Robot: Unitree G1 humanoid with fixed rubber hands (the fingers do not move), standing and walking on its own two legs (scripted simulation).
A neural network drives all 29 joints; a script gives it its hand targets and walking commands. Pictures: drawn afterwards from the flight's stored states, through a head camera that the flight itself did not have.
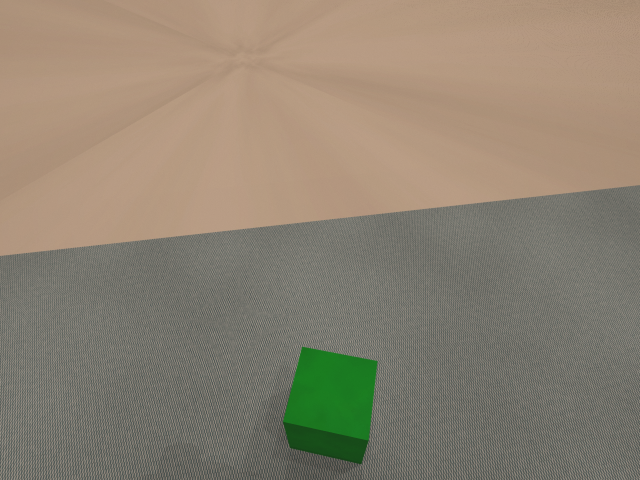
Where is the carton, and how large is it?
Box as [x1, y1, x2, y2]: [283, 347, 376, 463]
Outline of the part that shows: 302,347 283,420 289,445 292,448 360,463 368,440 376,361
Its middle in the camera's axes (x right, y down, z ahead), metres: +0.03 +0.48 +1.08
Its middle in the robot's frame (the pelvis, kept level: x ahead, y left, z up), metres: +0.42 -0.01 -0.65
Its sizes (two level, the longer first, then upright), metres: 0.210 0.200 0.250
